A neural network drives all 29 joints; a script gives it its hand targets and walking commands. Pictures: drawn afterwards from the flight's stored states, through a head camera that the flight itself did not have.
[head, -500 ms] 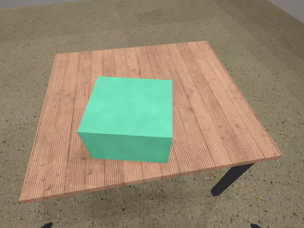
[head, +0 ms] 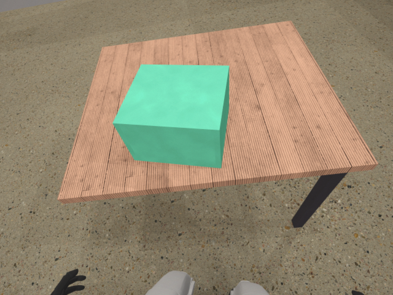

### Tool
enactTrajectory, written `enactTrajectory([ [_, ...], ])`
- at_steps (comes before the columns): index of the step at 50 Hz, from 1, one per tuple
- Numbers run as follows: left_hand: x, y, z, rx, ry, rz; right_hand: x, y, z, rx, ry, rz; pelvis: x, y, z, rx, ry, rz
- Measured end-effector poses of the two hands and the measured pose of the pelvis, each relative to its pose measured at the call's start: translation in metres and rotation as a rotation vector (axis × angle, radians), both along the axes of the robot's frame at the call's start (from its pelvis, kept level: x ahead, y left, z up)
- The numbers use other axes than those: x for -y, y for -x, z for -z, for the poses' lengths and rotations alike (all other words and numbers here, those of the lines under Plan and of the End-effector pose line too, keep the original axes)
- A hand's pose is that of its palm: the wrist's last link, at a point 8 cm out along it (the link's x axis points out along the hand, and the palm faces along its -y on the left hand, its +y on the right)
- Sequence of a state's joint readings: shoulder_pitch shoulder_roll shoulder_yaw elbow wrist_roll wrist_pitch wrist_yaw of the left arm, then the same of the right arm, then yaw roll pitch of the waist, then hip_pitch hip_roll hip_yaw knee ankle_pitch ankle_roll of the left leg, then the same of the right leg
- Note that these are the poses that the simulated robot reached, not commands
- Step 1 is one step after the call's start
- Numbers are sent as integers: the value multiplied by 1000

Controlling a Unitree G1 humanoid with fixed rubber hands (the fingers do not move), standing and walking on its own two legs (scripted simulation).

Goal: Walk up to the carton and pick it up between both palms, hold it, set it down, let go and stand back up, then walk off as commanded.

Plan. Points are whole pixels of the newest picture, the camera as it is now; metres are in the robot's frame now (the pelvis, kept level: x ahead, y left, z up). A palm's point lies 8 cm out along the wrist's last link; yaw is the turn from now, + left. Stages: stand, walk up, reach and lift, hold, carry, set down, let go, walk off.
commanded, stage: walk off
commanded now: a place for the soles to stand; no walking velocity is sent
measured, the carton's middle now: (180, 114) +0.59 +0.06 -0.04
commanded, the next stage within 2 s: stand in 1.40 s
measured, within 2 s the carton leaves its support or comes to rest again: neither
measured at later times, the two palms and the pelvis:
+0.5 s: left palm out of the picture -0.05 +0.38 -0.12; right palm out of the picture -0.06 -0.24 -0.10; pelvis -0.13 +0.07 -0.01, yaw -1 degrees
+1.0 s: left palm out of the picture -0.10 +0.38 -0.10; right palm out of the picture -0.14 -0.23 -0.12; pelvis -0.21 +0.07 -0.01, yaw -2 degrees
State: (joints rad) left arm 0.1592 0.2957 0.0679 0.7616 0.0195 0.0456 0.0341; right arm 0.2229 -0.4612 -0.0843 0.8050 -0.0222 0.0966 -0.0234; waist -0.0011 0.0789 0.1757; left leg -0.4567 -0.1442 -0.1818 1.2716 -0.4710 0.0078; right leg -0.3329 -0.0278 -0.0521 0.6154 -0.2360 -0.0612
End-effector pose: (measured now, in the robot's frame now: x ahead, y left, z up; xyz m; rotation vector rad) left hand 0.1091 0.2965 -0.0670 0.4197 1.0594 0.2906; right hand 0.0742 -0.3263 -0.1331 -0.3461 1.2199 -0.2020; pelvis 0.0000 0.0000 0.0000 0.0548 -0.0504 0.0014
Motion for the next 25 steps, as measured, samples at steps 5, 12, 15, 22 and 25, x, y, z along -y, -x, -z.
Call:
enactTrajectory([
  [5, -14, 18, -5, 39, -3, -4, -11, 23, -1, -5, -1, -15, -11, 24, 0, 0, 4, -13],
  [12, -54, 57, 6, 56, 5, -12, -46, 66, 0, -6, -12, -33, -37, 64, 9, -2, 33, -38],
  [15, -77, 78, 25, 41, 20, -26, -61, 96, 0, -25, 7, -29, -51, 84, 19, -7, 39, -35],
  [22, -90, 137, 51, -68, 64, -48, -85, 142, -21, -22, 46, 16, -62, 115, 12, -4, 62, -5],
  [25, -86, 163, 57, -125, 89, -34, -90, 138, -29, 46, 52, 15, -67, 130, 10, -7, 67, 18],
])
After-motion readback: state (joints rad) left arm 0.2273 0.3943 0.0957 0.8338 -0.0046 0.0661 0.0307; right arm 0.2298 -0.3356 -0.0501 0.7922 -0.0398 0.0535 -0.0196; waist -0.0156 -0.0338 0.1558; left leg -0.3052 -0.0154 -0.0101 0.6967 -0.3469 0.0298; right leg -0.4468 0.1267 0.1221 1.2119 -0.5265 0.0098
